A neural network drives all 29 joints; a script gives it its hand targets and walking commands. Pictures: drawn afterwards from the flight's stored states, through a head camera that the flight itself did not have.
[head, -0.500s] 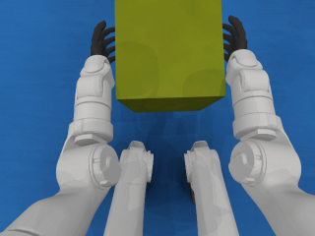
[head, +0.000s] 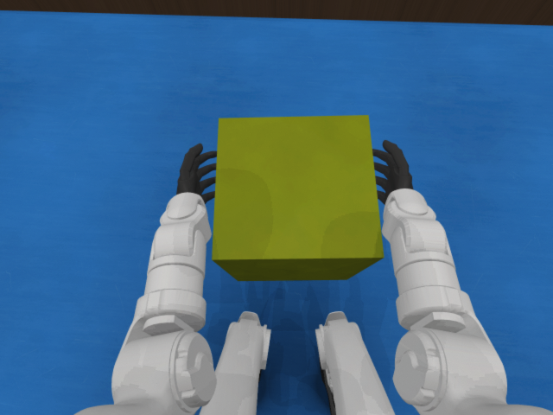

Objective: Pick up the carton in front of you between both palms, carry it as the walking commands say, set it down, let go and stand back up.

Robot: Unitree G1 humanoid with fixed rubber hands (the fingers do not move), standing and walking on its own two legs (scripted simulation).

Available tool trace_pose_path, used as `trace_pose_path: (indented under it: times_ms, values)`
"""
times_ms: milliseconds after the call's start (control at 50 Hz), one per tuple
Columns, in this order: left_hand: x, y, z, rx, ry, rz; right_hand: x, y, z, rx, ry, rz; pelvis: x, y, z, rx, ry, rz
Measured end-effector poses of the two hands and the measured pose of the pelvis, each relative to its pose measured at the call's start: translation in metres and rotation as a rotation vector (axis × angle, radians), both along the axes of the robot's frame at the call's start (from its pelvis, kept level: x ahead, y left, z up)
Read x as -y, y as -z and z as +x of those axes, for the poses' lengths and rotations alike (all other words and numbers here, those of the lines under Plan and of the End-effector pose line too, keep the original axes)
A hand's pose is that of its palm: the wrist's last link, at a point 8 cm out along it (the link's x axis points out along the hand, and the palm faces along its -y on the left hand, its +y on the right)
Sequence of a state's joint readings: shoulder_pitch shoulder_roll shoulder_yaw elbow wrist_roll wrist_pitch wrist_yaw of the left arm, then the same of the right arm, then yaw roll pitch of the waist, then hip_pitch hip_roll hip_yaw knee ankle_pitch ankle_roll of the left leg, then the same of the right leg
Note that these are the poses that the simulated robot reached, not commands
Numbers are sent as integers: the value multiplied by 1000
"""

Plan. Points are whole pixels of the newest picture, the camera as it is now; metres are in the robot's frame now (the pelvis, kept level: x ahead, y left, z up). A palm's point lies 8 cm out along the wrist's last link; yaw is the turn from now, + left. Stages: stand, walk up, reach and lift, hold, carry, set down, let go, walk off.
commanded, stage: reach and lift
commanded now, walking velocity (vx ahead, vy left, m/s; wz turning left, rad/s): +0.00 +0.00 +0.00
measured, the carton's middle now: (292, 211) +0.42 +0.00 -0.11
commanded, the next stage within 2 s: hold in 1.80 s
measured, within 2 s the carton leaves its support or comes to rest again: neither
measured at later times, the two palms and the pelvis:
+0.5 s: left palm (149, 180) +0.38 +0.15 +0.11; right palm (451, 177) +0.38 -0.15 +0.11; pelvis +0.05 +0.00 +0.14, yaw +0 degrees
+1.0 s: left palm (99, 169) +0.35 +0.15 +0.20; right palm (512, 168) +0.35 -0.15 +0.20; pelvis +0.05 +0.00 +0.17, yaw +0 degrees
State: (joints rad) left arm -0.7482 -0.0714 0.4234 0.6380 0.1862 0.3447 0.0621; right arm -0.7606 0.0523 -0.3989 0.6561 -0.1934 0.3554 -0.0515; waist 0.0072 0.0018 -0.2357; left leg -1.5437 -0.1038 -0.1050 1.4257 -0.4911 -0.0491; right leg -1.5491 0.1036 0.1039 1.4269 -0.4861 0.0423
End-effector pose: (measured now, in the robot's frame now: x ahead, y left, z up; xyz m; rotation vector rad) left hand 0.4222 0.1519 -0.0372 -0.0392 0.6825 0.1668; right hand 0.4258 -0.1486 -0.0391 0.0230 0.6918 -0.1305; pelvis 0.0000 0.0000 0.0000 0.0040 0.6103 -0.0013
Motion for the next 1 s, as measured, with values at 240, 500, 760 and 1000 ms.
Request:
trace_pose_path:
  times_ms: [240,500,760,1000]
  values:
    - [0,-75,-23,0,4,-2,0,-75,-24,0,6,1,0,-70,26,140,-1,-3]
    - [1,-152,-45,6,13,0,1,-152,-48,7,11,-1,-1,-136,54,337,-2,-3]
    - [-1,-224,-65,33,35,22,0,-225,-69,34,-1,-21,-1,-172,69,573,0,-5]
    - [0,-234,-75,-6,49,30,0,-235,-81,-6,-7,-30,-2,-174,53,667,-3,-5]
